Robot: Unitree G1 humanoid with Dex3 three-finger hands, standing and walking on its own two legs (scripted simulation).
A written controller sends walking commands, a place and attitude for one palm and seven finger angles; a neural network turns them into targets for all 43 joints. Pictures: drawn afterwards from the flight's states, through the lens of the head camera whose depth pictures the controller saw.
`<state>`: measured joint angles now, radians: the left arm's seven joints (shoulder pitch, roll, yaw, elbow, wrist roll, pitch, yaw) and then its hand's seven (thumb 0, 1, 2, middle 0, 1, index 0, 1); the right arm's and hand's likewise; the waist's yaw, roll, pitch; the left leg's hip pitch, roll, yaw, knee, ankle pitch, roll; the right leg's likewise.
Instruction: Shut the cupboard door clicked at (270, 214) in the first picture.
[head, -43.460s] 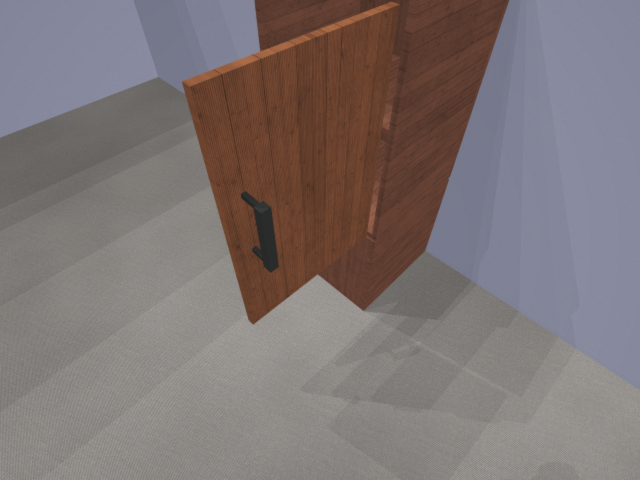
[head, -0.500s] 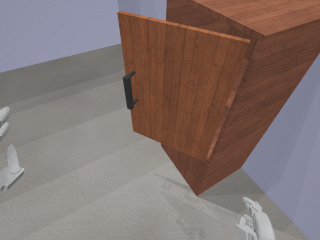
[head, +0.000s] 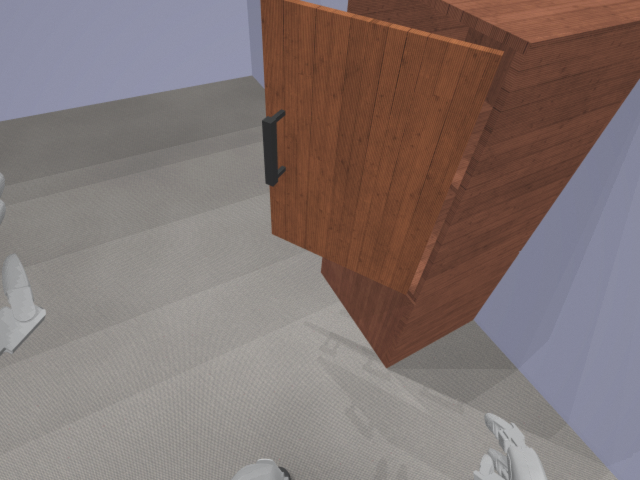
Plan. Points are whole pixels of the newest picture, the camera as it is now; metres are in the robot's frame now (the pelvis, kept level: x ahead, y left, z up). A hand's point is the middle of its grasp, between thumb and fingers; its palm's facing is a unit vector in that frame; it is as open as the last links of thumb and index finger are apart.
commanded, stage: step back with the hand held close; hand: left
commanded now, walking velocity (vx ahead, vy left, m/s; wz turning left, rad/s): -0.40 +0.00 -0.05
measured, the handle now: (275, 148) +0.74 +0.13 -0.01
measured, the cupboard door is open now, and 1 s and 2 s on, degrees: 32 32 32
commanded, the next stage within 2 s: stop stepping back and stand still in 0.34 s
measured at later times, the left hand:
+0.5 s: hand out of the picture +0.10 +0.30 +0.19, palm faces +0.39 -0.82 -0.42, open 7.4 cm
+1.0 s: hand out of the picture -0.04 +0.35 +0.20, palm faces +0.46 -0.79 -0.42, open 7.4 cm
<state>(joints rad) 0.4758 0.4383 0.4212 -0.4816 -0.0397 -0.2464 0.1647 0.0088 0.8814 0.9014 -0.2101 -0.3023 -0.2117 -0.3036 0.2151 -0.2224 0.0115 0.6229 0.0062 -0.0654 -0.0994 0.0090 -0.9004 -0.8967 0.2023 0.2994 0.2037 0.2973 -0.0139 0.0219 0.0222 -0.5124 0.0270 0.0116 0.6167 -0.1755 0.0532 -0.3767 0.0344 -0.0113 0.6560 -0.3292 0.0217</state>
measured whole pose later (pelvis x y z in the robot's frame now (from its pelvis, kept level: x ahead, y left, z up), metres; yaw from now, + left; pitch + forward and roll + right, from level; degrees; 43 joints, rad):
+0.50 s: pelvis -0.12 +0.03 +0.01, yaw -2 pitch +2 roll -6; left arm 0.50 0.46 0.46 -0.51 -0.07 -0.22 0.13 0.01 0.88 0.90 -0.21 -0.30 -0.21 -0.30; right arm 0.16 -0.18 0.01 0.58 -0.01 -0.10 -0.06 0.01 -0.90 -0.90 0.20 0.30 0.20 0.30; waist 0.00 0.02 -0.02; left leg -0.51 0.07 0.05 0.46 -0.02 0.06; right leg -0.27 0.10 -0.03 0.77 -0.49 -0.01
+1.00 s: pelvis -0.22 +0.08 +0.00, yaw -1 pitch -2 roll -2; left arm 0.59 0.48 0.48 -0.63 -0.05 -0.20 0.16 0.01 0.88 0.90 -0.21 -0.30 -0.21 -0.30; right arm 0.33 -0.18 0.01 0.68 0.00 -0.05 -0.06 0.01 -0.90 -0.90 0.20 0.30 0.20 0.30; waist 0.01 -0.06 -0.04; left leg -0.51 0.04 0.02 0.90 -0.37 -0.02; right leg -0.18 0.01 0.00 0.65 -0.45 -0.04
